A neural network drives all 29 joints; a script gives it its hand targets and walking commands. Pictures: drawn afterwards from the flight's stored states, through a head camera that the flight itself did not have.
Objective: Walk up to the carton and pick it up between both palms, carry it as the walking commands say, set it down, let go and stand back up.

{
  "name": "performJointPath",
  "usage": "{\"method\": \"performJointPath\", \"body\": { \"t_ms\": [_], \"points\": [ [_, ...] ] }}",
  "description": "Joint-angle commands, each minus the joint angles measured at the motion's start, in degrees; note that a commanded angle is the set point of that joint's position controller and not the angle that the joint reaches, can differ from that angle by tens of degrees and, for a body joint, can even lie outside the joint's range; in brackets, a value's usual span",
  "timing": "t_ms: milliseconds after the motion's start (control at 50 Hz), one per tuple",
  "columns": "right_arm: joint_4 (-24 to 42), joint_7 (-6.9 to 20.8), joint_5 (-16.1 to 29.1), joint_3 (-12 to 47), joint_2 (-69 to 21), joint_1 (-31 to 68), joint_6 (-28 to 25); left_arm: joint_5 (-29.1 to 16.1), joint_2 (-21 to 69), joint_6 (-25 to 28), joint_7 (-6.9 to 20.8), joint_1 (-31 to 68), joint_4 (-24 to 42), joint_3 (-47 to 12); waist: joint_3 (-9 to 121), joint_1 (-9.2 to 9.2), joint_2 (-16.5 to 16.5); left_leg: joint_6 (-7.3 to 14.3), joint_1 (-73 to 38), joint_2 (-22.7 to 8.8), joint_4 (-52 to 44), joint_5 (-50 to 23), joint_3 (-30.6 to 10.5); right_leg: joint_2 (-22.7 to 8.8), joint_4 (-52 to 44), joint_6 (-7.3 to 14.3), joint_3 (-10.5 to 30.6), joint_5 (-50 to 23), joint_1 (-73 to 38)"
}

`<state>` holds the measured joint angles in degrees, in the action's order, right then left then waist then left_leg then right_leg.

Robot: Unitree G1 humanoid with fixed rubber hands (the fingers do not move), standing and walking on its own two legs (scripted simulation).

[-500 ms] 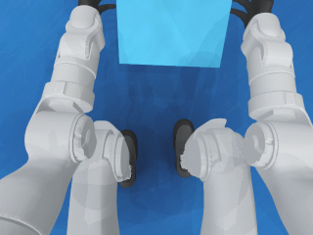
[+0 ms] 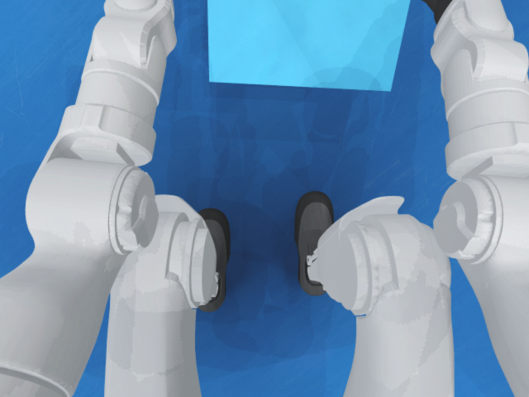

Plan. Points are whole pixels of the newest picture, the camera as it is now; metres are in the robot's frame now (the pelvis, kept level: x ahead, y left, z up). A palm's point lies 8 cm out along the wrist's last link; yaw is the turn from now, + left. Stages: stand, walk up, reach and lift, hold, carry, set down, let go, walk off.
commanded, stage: set down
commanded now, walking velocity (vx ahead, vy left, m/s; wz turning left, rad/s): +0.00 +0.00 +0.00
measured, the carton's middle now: out of the picture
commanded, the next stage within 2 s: none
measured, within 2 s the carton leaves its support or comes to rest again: rests again in 1.34 s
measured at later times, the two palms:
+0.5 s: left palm out of the picture +0.57 +0.11 -0.17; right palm out of the picture +0.54 -0.22 -0.16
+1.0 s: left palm out of the picture +0.57 +0.11 -0.17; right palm out of the picture +0.55 -0.22 -0.17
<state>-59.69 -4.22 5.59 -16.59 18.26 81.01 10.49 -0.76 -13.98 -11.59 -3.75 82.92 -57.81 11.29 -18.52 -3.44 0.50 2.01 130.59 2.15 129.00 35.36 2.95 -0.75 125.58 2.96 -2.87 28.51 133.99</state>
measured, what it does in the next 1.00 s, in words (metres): stands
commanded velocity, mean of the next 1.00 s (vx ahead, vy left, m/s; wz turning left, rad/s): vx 0.00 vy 0.00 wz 0.00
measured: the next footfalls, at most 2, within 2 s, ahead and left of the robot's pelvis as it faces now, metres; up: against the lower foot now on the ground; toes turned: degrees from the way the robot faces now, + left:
none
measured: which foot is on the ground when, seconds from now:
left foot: down 0.00-1.00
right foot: down 0.00-1.00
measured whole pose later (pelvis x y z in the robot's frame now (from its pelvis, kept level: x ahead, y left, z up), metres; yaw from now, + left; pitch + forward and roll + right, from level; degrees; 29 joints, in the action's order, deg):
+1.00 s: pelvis +0.02 +0.00 -0.01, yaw +0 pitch +38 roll +0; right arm -61.0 0.3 2.9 -20.8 18.8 81.0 8.0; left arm 5.1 -12.9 -9.3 -0.6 84.3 -58.9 15.9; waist -19.4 -3.5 0.9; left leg 2.2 130.6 2.8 131.8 38.8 2.7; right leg -0.7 128.4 2.6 -3.1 32.1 133.9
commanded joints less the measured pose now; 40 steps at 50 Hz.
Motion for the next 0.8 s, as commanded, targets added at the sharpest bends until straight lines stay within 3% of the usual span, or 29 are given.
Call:
{"method": "performJointPath", "body": {
  "t_ms": [0,240,780],
  "points": [
    [6.2,16.1,3.9,17.0,-53.5,27.9,0.0,-2.8,47.6,1.5,13.8,25.6,5.7,-15.2,57.6,1.51,-2.3,0.4,-21.9,4.1,-11.5,-12.8,-2.9,5.4,-6.4,-2.0,3.6,-14.7,-36.1],
    [2.8,16.9,2.0,14.9,-52.5,23.2,0.3,0.4,46.9,0.7,14.9,20.6,2.7,-12.6,52.3,1.80,-3.2,0.4,-19.7,3.9,-10.9,-12.7,-2.9,5.5,-6.0,-1.9,4.3,-14.5,-34.4],
    [-1.1,18.0,-0.9,12.2,-50.9,14.3,0.2,3.7,45.1,1.2,13.7,12.2,-1.4,-10.0,46.9,2.19,-3.0,0.3,-20.5,4.4,-9.7,-16.4,-4.1,5.5,-4.2,-2.0,4.2,-15.8,-29.4]
  ]
}}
